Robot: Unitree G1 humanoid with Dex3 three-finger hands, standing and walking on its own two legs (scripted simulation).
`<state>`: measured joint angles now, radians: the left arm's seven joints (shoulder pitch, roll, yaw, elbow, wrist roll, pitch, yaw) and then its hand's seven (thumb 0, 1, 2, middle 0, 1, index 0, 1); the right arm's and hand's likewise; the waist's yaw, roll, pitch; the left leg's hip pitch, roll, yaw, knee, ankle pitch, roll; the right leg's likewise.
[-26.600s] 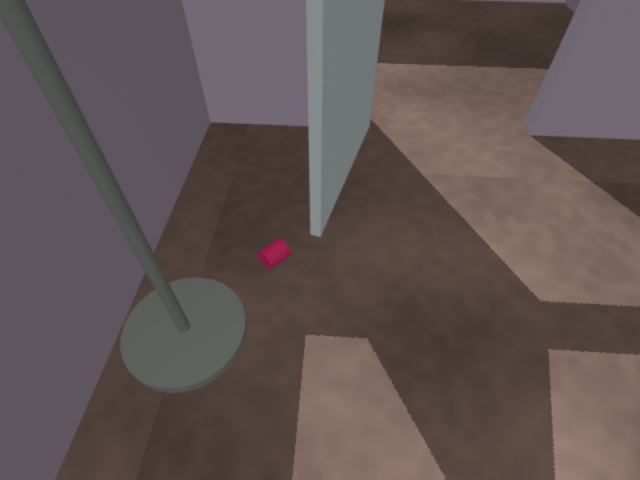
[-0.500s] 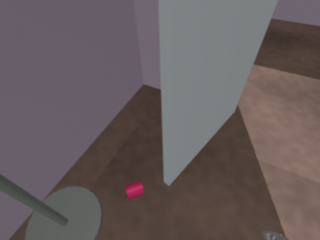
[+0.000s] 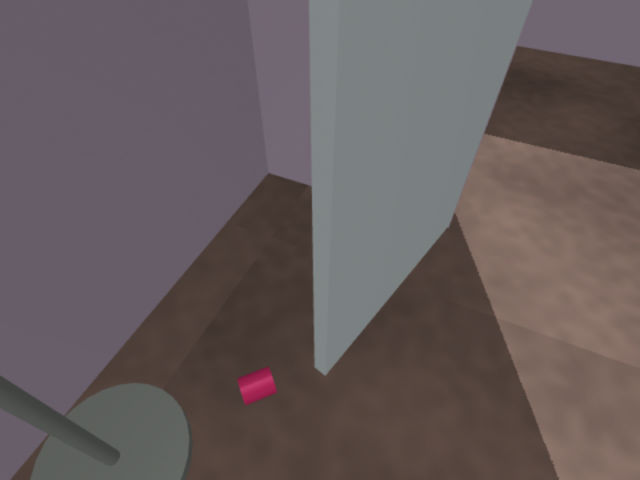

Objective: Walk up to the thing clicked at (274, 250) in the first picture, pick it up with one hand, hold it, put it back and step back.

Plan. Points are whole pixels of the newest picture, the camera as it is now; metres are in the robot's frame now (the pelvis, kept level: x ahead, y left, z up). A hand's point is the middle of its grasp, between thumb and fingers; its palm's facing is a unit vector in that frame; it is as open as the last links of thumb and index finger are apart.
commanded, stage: walk up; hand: left
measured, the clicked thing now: (257, 385) +0.51 +0.20 -0.74
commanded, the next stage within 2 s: stand in 0.32 s
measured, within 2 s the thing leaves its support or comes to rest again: neither
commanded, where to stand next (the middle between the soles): +0.05 +0.00 m, yaw +0 degrees
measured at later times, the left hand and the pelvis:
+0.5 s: hand out of the picture +0.07 +0.25 -0.16, palm faces -0.01 -0.94 -0.34, open 7.4 cm; pelvis +0.01 +0.00 +0.00, yaw +1 degrees
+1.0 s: hand out of the picture +0.10 +0.25 -0.15, palm faces -0.02 -0.94 -0.35, open 7.4 cm; pelvis +0.02 -0.01 +0.00, yaw +1 degrees
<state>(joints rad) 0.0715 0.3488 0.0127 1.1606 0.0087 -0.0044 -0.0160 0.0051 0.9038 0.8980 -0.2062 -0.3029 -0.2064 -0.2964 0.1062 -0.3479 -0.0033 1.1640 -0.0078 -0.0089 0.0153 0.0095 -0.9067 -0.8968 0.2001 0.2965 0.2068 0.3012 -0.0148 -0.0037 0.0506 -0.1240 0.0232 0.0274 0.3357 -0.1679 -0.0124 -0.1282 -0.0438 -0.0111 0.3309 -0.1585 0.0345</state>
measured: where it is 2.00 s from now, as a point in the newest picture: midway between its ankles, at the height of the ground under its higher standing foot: outside the picture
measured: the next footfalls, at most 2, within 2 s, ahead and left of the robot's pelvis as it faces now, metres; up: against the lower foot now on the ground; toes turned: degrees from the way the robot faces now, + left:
none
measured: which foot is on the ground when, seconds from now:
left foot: down 0.00-1.00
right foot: down 0.00-1.00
